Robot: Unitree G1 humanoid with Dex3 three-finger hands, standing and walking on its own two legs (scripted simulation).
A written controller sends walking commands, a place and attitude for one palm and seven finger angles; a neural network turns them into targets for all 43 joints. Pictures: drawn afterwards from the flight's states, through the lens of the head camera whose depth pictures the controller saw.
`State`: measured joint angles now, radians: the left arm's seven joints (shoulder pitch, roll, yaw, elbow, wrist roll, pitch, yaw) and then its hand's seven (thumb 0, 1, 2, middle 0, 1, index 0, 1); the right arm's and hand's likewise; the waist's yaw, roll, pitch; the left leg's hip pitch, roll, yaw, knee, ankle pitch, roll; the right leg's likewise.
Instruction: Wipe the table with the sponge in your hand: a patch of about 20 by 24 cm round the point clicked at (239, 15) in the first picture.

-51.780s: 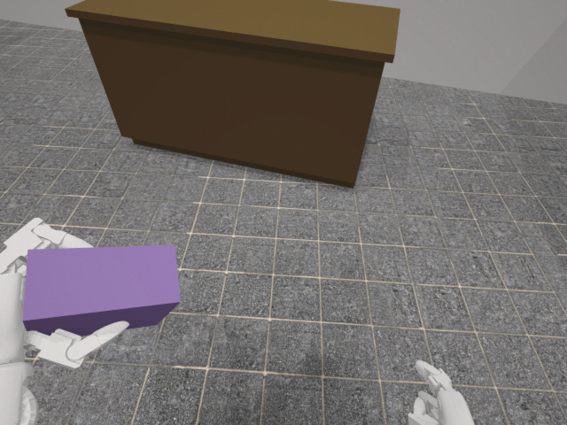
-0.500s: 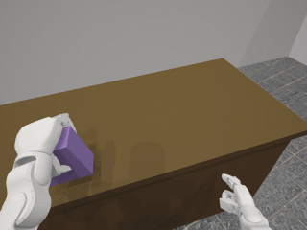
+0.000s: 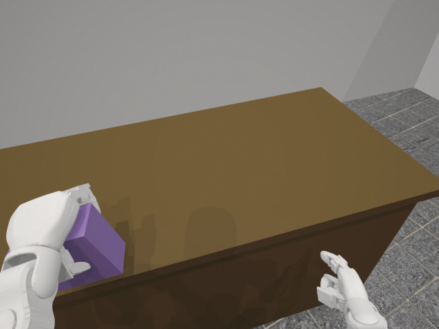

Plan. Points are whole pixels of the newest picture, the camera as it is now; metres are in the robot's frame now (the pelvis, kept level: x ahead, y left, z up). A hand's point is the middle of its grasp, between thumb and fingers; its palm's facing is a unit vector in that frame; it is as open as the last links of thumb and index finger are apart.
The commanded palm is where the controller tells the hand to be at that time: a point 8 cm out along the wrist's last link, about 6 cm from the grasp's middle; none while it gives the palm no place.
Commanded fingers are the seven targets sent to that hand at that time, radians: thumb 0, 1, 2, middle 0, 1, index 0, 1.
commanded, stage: bring the sponge back beside the body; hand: left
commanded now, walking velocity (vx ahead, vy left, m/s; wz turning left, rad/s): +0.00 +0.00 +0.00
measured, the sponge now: (81, 255) +0.18 +0.29 +0.07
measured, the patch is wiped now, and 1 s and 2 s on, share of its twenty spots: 1.00 1.00 1.00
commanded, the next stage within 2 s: step back with the hand held close in 0.26 s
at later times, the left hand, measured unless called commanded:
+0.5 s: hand (94, 219) +0.21 +0.25 +0.15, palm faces +0.29 -0.72 -0.63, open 10.3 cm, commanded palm +0.15 +0.28 +0.20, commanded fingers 0.00 0.10 1.30 -1.20 -1.60 -1.20 -1.60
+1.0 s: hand (67, 235) +0.17 +0.25 +0.17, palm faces +0.41 -0.83 -0.38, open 10.3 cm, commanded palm +0.10 +0.30 +0.20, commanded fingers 0.00 0.10 1.30 -1.20 -1.60 -1.20 -1.60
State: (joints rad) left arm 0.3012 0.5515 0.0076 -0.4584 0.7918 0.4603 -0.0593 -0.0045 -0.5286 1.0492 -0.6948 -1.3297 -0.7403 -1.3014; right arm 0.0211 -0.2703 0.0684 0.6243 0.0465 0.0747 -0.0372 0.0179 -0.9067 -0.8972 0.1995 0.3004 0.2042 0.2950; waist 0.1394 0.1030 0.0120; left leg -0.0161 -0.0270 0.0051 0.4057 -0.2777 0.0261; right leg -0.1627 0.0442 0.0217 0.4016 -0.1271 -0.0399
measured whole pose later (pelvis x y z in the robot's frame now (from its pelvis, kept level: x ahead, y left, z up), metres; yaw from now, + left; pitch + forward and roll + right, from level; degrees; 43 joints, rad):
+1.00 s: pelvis -0.05 +0.02 -0.02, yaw +1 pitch +0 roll +0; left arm 0.44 0.38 0.37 -0.56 -0.03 -0.12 0.14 -0.01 -0.54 1.05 -0.70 -1.34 -0.74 -1.31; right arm 0.23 -0.23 0.02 0.58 0.01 0.01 -0.07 0.02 -0.91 -0.90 0.20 0.30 0.20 0.29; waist -0.03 -0.02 -0.02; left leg -0.36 -0.06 0.01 0.69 -0.33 0.05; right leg -0.47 0.01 0.01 0.61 -0.14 -0.01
